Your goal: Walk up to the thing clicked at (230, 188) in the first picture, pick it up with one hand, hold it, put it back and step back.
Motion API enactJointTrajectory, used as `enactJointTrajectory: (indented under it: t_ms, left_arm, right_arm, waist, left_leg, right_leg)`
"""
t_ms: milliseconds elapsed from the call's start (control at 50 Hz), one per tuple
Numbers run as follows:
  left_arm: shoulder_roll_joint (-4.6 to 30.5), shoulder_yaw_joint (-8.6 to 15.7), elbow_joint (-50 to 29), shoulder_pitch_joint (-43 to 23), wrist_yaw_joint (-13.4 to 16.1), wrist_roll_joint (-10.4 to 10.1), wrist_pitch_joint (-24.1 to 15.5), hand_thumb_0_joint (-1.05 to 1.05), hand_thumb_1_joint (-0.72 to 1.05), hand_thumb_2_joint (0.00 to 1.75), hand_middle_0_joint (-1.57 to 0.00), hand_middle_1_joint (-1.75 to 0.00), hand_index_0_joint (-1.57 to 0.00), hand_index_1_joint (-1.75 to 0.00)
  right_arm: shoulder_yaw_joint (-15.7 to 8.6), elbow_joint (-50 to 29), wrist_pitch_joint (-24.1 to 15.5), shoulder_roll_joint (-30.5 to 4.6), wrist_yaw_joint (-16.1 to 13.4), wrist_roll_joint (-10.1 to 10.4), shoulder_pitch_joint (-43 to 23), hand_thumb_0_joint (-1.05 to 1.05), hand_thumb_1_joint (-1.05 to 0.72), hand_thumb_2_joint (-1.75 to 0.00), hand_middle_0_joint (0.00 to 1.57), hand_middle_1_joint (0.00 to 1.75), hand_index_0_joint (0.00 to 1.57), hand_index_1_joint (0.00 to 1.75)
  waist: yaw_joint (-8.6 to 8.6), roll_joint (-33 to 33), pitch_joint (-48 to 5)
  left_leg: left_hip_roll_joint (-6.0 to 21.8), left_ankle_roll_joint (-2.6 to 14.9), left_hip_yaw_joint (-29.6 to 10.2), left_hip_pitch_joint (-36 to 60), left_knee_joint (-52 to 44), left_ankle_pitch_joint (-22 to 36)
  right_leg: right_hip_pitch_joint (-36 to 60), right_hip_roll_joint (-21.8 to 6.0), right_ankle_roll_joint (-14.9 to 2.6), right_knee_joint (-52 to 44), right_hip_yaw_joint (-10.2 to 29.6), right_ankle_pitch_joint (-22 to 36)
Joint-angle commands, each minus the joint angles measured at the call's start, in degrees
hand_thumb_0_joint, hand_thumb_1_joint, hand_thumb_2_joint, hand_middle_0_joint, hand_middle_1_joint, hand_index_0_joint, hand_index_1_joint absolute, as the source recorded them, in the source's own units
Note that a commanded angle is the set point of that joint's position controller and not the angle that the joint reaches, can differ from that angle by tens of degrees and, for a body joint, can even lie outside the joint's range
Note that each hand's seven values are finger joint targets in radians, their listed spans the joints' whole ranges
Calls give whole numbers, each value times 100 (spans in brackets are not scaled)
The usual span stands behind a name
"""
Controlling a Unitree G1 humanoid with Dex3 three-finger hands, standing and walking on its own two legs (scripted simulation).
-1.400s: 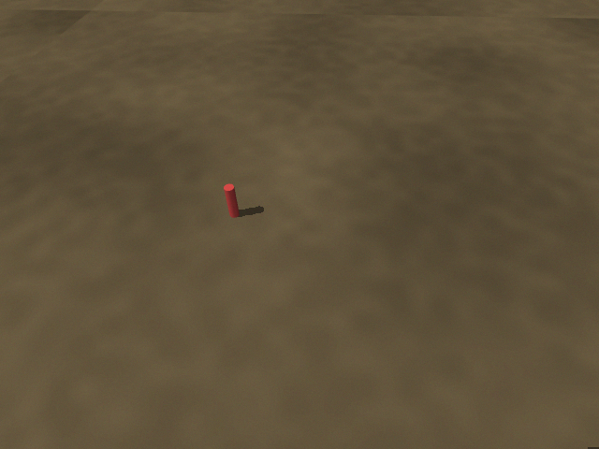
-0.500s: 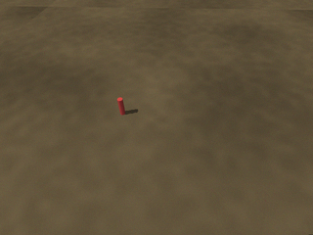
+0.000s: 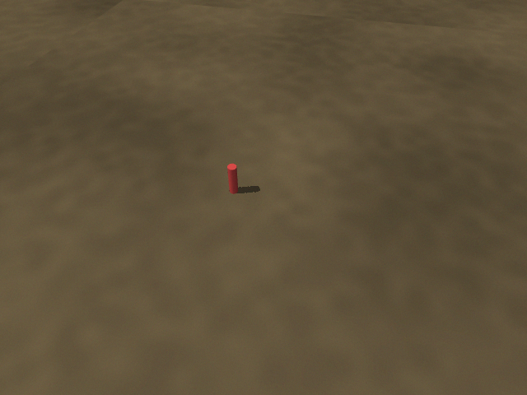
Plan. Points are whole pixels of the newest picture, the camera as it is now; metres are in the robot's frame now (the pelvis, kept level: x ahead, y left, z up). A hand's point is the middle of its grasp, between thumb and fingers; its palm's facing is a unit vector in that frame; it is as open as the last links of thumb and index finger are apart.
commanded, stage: walk up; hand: left
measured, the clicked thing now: (232, 179) +1.21 +0.20 -0.69
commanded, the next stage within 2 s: none
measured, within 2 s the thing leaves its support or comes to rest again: neither
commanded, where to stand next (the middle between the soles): +0.86 -0.01 m, yaw +1 degrees
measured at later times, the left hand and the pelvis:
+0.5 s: hand (139, 289) +0.34 +0.27 -0.13, palm faces -0.05 -0.91 -0.40, open 7.4 cm; pelvis +0.22 +0.00 -0.02, yaw +0 degrees
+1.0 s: hand (149, 242) +0.47 +0.30 -0.16, palm faces -0.04 -0.94 -0.34, open 7.4 cm; pelvis +0.44 +0.02 -0.01, yaw +0 degrees
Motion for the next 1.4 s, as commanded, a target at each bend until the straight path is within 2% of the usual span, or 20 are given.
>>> enactJointTrajectory:
  t_ms: [0, 20, 40, 60, 160, 360, 420, 440, 460, 480, 560, 740, 800, 820, 860, 980, 1100, 1200, 1260, 1380]
  left_arm:
    - [1125, 228, -771, -763, -13, -14, -102, 0, 90, 90, -20, -30, -20, -30]
    - [785, 120, -827, -520, -27, -14, -76, 0, 90, 90, -20, -30, -20, -30]
    - [546, 55, -991, -591, -4, -124, -96, 0, 90, 90, -20, -30, -20, -30]
    - [1143, 130, -954, -695, 70, -69, -86, 0, 90, 90, -20, -30, -20, -30]
    - [1286, 149, -505, 49, -40, -176, -75, 0, 90, 90, -20, -30, -20, -30]
    - [908, 180, -1062, -845, -200, -123, -154, 0, 90, 90, -20, -30, -20, -30]
    - [1168, 368, -766, 412, -68, -134, -243, 0, 90, 90, -20, -30, -20, -30]
    - [1609, 526, -731, 1025, 5, -84, -282, 0, 90, 90, -20, -30, -20, -30]
    - [1978, 549, -869, 1064, 50, -169, -292, 0, 90, 90, -20, -30, -20, -30]
    - [1947, 508, -949, 722, 63, -256, -263, 0, 90, 90, -20, -30, -20, -30]
    - [1302, 297, -1195, -96, 102, -284, -287, 0, 90, 90, -20, -30, -20, -30]
    - [1403, 283, -1489, 63, 15, -189, -343, 0, 90, 90, -20, -30, -20, -30]
    - [1288, 188, -1533, 51, 8, -167, -278, 0, 90, 90, -20, -30, -20, -30]
    - [1021, 88, -1541, 250, 23, -156, -260, 0, 90, 90, -20, -30, -20, -30]
    - [1092, 109, -1489, 532, 136, -243, -201, 0, 90, 90, -20, -30, -20, -30]
    - [1107, 122, -997, 787, 40, -254, -122, 0, 90, 90, -20, -30, -20, -30]
    - [998, 173, -1233, 55, -154, -160, -112, 0, 90, 90, -20, -30, -20, -30]
    - [1126, 312, -946, 769, -70, -126, -241, 0, 90, 90, -20, -30, -20, -30]
    - [2042, 493, -1054, 1297, 101, -169, -381, 0, 90, 90, -20, -30, -20, -30]
    - [1421, 265, -1321, 469, 196, -258, -366, 0, 90, 90, -20, -30, -20, -30]
  right_arm:
    - [-465, -146, -227, -1111, -83, -29, 867, 0, -90, -90, 20, 30, 20, 30]
    - [-586, -66, -254, -1495, -167, -58, 1502, 0, -90, -90, 20, 30, 20, 30]
    - [-639, -250, -323, -2081, -216, -94, 1736, 0, -90, -90, 20, 30, 20, 30]
    - [-628, -507, -323, -2246, -204, 135, 1006, 0, -90, -90, 20, 30, 20, 30]
    - [-281, -819, -422, -1466, -272, 148, 227, 0, -90, -90, 20, 30, 20, 30]
    - [-256, -1091, -438, -1464, -271, 175, 590, 0, -90, -90, 20, 30, 20, 30]
    - [-131, -1225, -395, -1166, -314, 208, 632, 0, -90, -90, 20, 30, 20, 30]
    - [-9, -1335, -403, -824, -329, 219, 851, 0, -90, -90, 20, 30, 20, 30]
    - [29, -1394, -377, -814, -354, 255, 935, 0, -90, -90, 20, 30, 20, 30]
    - [-90, -1260, -329, -1227, -404, 181, 606, 0, -90, -90, 20, 30, 20, 30]
    - [-82, -926, -279, -1153, -263, 230, 1005, 0, -90, -90, 20, 30, 20, 30]
    - [-161, -1217, -379, -900, -61, 102, 148, 0, -90, -90, 20, 30, 20, 30]
    - [-259, -1042, -437, -1078, -132, 82, 783, 0, -90, -90, 20, 30, 20, 30]
    - [-349, -889, -478, -1354, -202, 61, 1365, 0, -90, -90, 20, 30, 20, 30]
    - [-519, -1148, -514, -2120, -294, 147, 1604, 0, -90, -90, 20, 30, 20, 30]
    - [-210, -1373, -500, -1436, -339, 210, 571, 0, -90, -90, 20, 30, 20, 30]
    - [-267, -1496, -507, -1634, -281, 176, 514, 0, -90, -90, 20, 30, 20, 30]
    - [-160, -1589, -372, -1351, -272, 172, 302, 0, -90, -90, 20, 30, 20, 30]
    - [8, -1637, -313, -1047, -344, 192, 454, 0, -90, -90, 20, 30, 20, 30]
    - [-61, -1146, -253, -1085, -237, 228, 719, 0, -90, -90, 20, 30, 20, 30]
  waist:
    - [-774, 143, -152]
    - [-1050, 1325, -366]
    - [-1129, 2141, -379]
    - [-839, 1249, -48]
    - [-208, 720, 294]
    - [-385, 573, 106]
    - [329, -378, -678]
    - [537, -1493, -1063]
    - [473, -1812, -867]
    - [434, -971, -423]
    - [-148, -1014, 263]
    - [15, -642, 92]
    - [-459, -186, -235]
    - [-742, 667, -598]
    - [-815, 1319, -873]
    - [-195, 915, -2]
    - [-331, 981, 201]
    - [187, 166, -238]
    - [460, -1559, -238]
    - [-80, -1015, 80]
  left_leg:
    - [-433, 32, 618, 2675, -606, 423]
    - [2, 326, -338, 3404, -1191, -1100]
    - [1632, 996, -3928, 3078, -2841, -3229]
    - [2171, 1530, -4664, 2057, -3228, -3561]
    - [1146, 1125, -1410, 1119, -2716, -968]
    - [888, 994, -297, 1450, -1904, 1526]
    - [388, 617, 196, 812, 493, 2371]
    - [-142, 371, 560, -270, 2235, 1237]
    - [-771, 242, 312, -1526, 3063, -1050]
    - [-330, 251, -383, -1383, 3529, -1081]
    - [98, 202, -303, -885, 2549, -25]
    - [30, -27, 397, 172, -159, 982]
    - [-291, 92, 648, 1712, -489, 835]
    - [-139, 287, 265, 2544, -893, 132]
    - [2244, 1420, -3992, 2980, -2326, -1219]
    - [1175, 1111, -754, 1142, -2045, 958]
    - [1100, 1192, -375, 679, -2246, -450]
    - [768, 838, 16, 102, -580, -105]
    - [-446, 183, 73, -1981, 3055, -1265]
    - [21, 72, -123, -962, 1895, -253]
  right_leg:
    - [-2541, -602, -747, 747, 167, -1298]
    - [-3316, -148, -598, 2625, -190, -1214]
    - [-4222, 725, -361, 4162, 327, -1613]
    - [-3818, 151, -382, 4460, 1194, -1412]
    - [-2943, -360, -50, 3419, 862, 14]
    - [-1905, -76, -150, 1151, 58, 1009]
    - [297, 145, -387, 648, 87, 769]
    - [1218, -863, -693, 241, 1543, -219]
    - [1438, -2175, -1319, -790, 4011, -738]
    - [486, -2257, -1584, -816, 4099, -915]
    - [-931, -1226, -1180, -946, 1861, -381]
    - [-1319, -1097, -1160, -583, 839, 146]
    - [-1943, -833, -889, 576, 523, 460]
    - [-2271, -493, -734, 2046, 236, 893]
    - [-3760, 438, -310, 4377, 627, -1334]
    - [-2853, -295, -98, 3599, 740, -90]
    - [-2307, -372, -49, 1849, 305, 623]
    - [-462, 83, -153, 1017, -33, 559]
    - [460, -2214, -1333, -919, 4176, -702]
    - [-750, -1271, -1285, -386, 1398, 1668]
